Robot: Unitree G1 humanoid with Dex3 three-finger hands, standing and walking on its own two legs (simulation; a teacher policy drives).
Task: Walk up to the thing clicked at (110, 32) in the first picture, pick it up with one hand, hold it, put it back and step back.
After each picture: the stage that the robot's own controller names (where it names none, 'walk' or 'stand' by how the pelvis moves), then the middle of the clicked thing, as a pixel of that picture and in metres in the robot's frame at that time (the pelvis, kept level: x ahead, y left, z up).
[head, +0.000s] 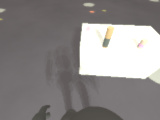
stand; (107, 38) +0.86 -0.14 -0.03
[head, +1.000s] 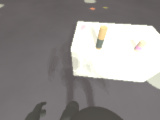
walk; (100, 38) +0.76 -0.03 +0.00
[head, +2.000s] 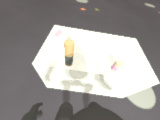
walk; (69, 54) +0.47 +0.19 +0.00
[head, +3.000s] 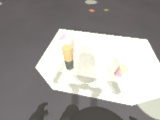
stand; (68, 59) +0.43 +0.20 +0.00
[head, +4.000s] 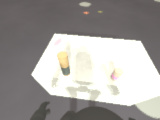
stand; (64, 65) +0.40 +0.22 -0.03
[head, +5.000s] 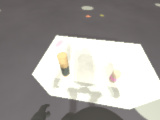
stand; (64, 65) +0.41 +0.23 -0.03
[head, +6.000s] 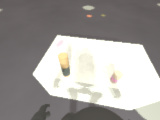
stand; (65, 66) +0.40 +0.22 -0.03
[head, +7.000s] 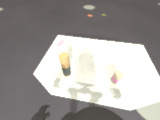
stand; (65, 66) +0.40 +0.22 -0.03
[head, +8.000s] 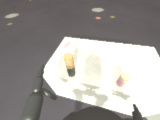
rise first; (70, 66) +0.40 +0.21 -0.03
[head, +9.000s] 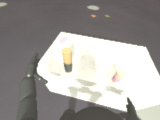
go down; (67, 62) +0.43 +0.20 -0.01
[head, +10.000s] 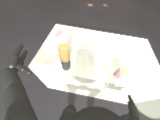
go down; (65, 59) +0.42 +0.19 +0.01
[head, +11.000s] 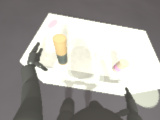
close in; (61, 52) +0.43 +0.20 +0.04
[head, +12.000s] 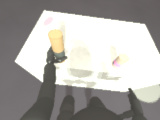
close; (58, 49) +0.44 +0.20 +0.07
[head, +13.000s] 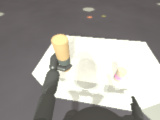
lift; (63, 56) +0.33 +0.17 +0.19
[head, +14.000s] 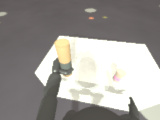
hold; (65, 60) +0.32 +0.17 +0.16
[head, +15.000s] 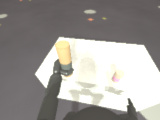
hold; (65, 61) +0.33 +0.17 +0.15
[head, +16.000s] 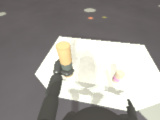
hold; (66, 62) +0.33 +0.17 +0.14
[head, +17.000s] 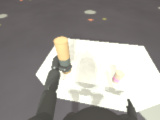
crouch; (64, 57) +0.35 +0.18 +0.16
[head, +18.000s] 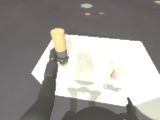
lower; (61, 49) +0.41 +0.20 +0.15
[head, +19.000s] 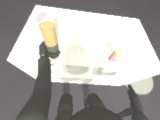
lower; (51, 43) +0.47 +0.22 +0.08
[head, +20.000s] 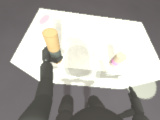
lower; (54, 49) +0.44 +0.21 +0.07
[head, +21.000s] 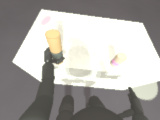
lower; (56, 50) +0.43 +0.20 +0.07
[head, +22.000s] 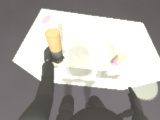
lower; (56, 49) +0.44 +0.20 +0.07
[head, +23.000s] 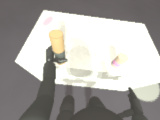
open; (59, 50) +0.44 +0.19 +0.06
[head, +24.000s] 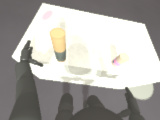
sink last; (59, 48) +0.43 +0.19 +0.06
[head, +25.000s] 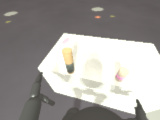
sink last; (69, 62) +0.42 +0.21 +0.02
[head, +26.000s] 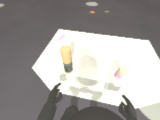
stand; (67, 61) +0.41 +0.20 +0.03
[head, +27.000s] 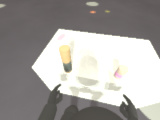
stand; (66, 60) +0.41 +0.20 +0.03
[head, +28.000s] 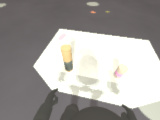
stand; (67, 59) +0.42 +0.20 +0.02
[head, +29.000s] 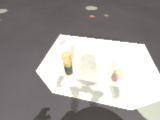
stand; (67, 65) +0.42 +0.21 -0.03
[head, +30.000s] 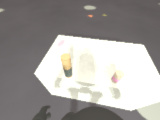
stand; (67, 67) +0.39 +0.20 -0.03
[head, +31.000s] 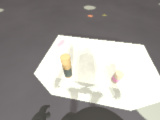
stand; (67, 67) +0.39 +0.20 -0.03
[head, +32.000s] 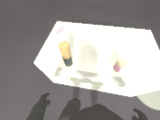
walk; (66, 56) +0.43 +0.21 -0.01
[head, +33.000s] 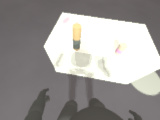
walk; (76, 38) +0.62 +0.16 -0.01
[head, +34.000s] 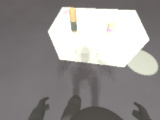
walk; (73, 21) +0.90 +0.28 +0.00
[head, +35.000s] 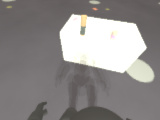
stand; (83, 26) +1.03 +0.17 -0.02
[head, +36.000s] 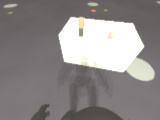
stand; (81, 28) +1.04 +0.18 -0.03
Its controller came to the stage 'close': yes
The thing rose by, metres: 0.19
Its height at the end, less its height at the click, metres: +0.00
